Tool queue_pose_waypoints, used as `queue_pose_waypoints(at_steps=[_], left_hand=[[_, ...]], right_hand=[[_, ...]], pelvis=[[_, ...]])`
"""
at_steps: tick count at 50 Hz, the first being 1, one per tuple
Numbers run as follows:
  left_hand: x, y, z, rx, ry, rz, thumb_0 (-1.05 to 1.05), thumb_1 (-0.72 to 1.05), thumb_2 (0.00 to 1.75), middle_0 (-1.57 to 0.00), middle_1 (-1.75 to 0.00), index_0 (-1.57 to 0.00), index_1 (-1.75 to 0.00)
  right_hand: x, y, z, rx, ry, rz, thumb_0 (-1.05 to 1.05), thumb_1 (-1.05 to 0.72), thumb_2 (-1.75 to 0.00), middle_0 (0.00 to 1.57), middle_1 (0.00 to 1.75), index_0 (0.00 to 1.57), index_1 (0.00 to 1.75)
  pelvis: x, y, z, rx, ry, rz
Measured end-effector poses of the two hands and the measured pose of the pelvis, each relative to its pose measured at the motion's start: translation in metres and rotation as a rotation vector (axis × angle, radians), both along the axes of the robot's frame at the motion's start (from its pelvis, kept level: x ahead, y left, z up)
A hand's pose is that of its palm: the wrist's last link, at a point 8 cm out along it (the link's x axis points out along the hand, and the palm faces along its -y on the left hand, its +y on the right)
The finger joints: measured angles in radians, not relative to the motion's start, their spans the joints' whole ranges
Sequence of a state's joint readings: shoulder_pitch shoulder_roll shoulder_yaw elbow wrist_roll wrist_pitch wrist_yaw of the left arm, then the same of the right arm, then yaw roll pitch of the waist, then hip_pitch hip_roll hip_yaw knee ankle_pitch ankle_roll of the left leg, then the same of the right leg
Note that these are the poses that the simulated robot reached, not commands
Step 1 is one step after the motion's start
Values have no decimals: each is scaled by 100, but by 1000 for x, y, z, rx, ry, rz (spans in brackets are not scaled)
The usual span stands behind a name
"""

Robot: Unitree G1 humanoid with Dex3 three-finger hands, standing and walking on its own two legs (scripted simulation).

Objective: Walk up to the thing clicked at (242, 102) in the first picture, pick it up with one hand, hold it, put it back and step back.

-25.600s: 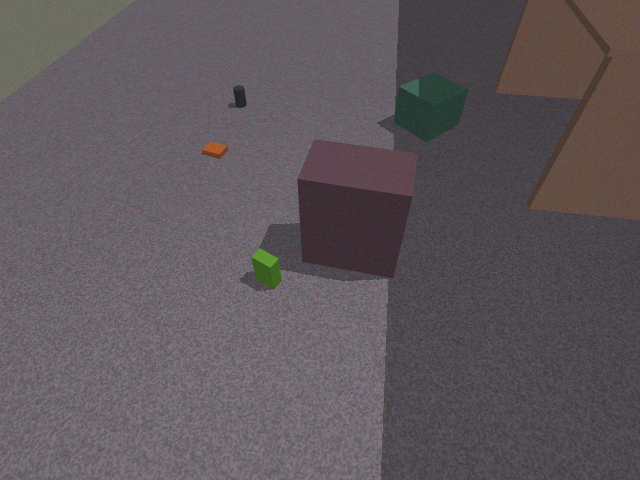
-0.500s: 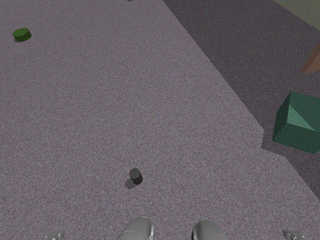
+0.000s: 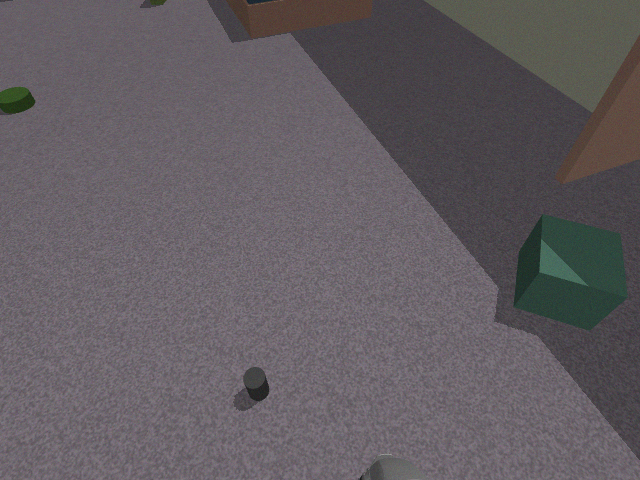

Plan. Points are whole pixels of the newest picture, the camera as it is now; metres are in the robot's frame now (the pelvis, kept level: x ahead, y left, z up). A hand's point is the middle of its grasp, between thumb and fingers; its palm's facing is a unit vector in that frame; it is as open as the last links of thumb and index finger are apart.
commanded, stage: walk up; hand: left
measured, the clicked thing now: (256, 384) +0.50 +0.20 -0.71
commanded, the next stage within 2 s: none
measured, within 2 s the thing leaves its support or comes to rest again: neither
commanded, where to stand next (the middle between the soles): +0.10 -0.05 m, yaw +0 degrees
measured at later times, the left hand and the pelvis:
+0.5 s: hand out of the picture +0.11 +0.27 -0.17, palm faces -0.05 -0.94 -0.35, open 7.4 cm; pelvis -0.02 +0.01 -0.01, yaw -3 degrees
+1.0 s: hand out of the picture +0.06 +0.30 -0.17, palm faces -0.01 -0.90 -0.43, open 7.4 cm; pelvis +0.03 +0.01 -0.02, yaw +0 degrees
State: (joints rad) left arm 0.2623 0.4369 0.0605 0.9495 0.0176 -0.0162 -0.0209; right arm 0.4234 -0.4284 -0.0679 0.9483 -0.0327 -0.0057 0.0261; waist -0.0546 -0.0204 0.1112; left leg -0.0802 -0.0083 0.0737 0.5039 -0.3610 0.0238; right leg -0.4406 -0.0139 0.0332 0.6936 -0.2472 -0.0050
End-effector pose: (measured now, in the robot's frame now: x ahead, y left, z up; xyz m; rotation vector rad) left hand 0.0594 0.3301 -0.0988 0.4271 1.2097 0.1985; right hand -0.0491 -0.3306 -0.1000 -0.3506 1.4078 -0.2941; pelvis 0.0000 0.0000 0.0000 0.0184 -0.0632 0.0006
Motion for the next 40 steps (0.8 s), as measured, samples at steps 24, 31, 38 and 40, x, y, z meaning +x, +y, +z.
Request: queue_pose_waypoints(at_steps=[24, 31, 38, 40], left_hand=[[54, -14, -33, -89, -108, 2, 1, 90, 90, -21, -30, -20, -30], [6, -16, -19, -36, -12, -42, 1, 90, 90, -20, -30, -20, -30], [-45, -14, 9, 10, 29, 37, 1, 90, 90, -21, -30, -20, -30], [-52, -10, 15, 23, 48, 55, 1, 90, 90, -21, -30, -20, -30]], right_hand=[[103, 18, 2, -71, -233, 108, 0, -90, -90, 21, 30, 21, 30], [76, -19, 5, -57, -246, 72, 0, -90, -90, 21, 30, 21, 30], [78, -23, 0, 5, -170, 66, 1, -90, -90, 20, 30, 20, 30], [88, -18, -3, 27, -163, 81, 1, -90, -90, 20, 30, 20, 30]], pelvis=[[-21, 8, -13, -24, 18, -38], [-15, -9, -12, -52, 8, -72], [4, -13, 2, -36, -4, -53], [11, -11, 3, -35, -7, -41]])
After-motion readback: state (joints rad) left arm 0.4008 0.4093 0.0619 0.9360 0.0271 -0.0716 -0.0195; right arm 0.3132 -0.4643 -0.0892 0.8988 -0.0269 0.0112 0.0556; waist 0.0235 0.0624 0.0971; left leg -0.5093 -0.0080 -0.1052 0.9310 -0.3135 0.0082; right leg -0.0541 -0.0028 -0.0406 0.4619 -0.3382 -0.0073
